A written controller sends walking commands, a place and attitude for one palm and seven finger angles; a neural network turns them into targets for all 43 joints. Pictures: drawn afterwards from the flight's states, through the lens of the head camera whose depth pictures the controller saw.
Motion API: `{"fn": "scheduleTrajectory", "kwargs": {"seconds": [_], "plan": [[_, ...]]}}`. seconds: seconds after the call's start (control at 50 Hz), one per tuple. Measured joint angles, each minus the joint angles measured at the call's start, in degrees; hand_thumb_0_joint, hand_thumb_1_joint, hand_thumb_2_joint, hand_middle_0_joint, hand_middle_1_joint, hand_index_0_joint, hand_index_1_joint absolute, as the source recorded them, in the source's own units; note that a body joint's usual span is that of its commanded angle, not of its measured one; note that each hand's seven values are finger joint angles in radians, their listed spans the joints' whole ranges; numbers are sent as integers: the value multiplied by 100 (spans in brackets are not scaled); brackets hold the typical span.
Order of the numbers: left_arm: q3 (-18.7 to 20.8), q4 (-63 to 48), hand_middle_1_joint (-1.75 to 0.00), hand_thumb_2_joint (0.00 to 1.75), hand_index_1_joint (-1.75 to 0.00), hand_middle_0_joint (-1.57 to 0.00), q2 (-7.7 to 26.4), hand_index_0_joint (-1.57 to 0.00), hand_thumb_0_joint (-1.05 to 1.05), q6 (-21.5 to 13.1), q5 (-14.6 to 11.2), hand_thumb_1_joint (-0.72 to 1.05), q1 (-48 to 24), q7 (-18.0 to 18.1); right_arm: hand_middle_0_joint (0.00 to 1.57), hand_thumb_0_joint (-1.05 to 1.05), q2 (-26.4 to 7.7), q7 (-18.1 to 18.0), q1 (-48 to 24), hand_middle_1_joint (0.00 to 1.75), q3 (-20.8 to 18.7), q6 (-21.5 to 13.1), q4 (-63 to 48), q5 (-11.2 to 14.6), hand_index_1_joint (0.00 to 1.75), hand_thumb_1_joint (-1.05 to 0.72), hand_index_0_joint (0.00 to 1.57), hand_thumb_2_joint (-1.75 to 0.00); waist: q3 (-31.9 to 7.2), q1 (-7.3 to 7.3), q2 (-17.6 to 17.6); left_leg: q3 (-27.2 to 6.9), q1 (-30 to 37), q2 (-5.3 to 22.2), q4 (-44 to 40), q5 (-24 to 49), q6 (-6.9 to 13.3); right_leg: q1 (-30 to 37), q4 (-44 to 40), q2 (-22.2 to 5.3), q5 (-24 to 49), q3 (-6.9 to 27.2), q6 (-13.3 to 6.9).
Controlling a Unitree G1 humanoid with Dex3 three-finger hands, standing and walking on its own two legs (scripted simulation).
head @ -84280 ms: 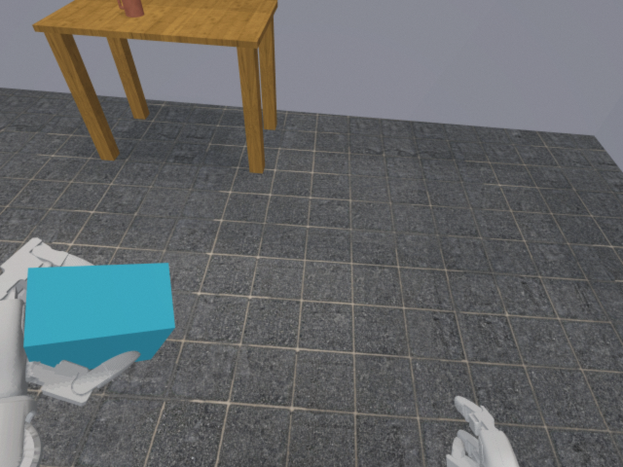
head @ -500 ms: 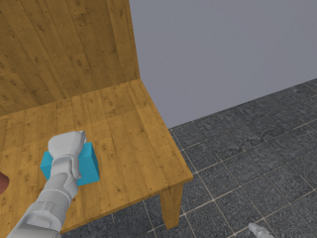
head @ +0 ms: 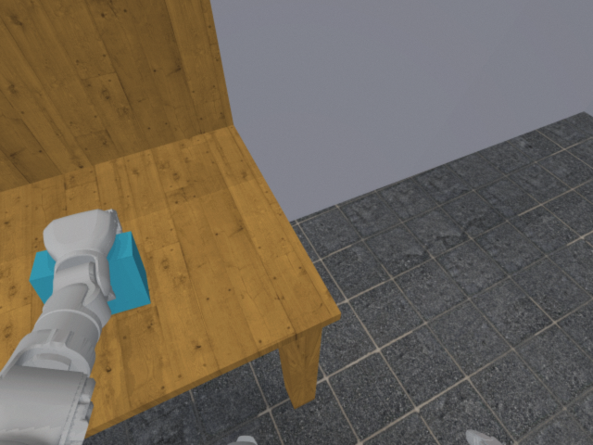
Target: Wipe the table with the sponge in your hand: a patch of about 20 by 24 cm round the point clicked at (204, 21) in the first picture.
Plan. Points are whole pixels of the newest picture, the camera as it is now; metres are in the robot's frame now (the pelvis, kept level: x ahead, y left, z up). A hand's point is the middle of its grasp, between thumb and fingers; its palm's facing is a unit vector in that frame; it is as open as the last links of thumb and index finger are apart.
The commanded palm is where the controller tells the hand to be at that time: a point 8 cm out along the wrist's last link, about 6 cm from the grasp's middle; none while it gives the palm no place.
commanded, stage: wipe forward along the first lane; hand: left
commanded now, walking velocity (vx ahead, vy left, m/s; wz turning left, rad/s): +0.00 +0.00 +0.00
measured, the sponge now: (100, 286) +0.36 +0.32 -0.04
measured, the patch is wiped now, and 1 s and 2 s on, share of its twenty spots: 0.45 0.50 0.65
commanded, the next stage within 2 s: slide across to the middle lane in 0.46 s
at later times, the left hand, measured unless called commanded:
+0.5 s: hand (93, 231) +0.43 +0.34 +0.01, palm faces -0.18 +0.02 -0.98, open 10.5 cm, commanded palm +0.44 +0.33 +0.04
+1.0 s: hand (101, 212) +0.47 +0.34 +0.02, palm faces -0.13 +0.01 -0.99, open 10.6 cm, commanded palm +0.46 +0.29 +0.07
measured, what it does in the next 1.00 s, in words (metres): shifts its weight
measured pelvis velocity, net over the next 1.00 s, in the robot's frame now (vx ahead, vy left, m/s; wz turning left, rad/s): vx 0.03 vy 0.06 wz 0.00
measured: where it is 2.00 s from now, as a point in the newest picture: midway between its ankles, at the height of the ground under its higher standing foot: outside the picture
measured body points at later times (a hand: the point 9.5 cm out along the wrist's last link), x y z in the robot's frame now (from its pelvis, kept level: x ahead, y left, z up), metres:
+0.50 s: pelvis +0.01 +0.02 -0.01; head +0.09 +0.02 +0.44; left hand +0.44 +0.33 +0.06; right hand +0.07 -0.26 -0.14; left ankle +0.05 +0.14 -0.71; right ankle +0.02 -0.06 -0.71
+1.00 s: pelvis +0.03 +0.06 +0.00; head +0.10 +0.07 +0.45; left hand +0.47 +0.33 +0.07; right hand +0.09 -0.20 -0.13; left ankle +0.05 +0.14 -0.71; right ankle +0.02 -0.06 -0.71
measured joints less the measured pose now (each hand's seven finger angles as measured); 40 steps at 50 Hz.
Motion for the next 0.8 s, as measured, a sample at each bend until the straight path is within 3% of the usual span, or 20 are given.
{"fn": "scheduleTrajectory", "kwargs": {"seconds": [0.6,0.8], "plan": [[130,871,-132,104,-132,-74,513,-76,1,-107,167,-61,-1105,-126,20,0,-22,150,365,30,6,28,22,-66,30,-90,20,-89,-101,-275,1,55,-687,-10,322,-148,-55,-592,98,-18,-48,74,200],[-304,735,-132,104,-132,-74,197,-76,1,161,-39,-61,-1094,42,20,0,83,182,408,30,-53,38,178,-64,30,-90,20,-90,-65,-218,-12,124,-448,-141,117,-112,78,-321,-150,-146,5,143,360]]}}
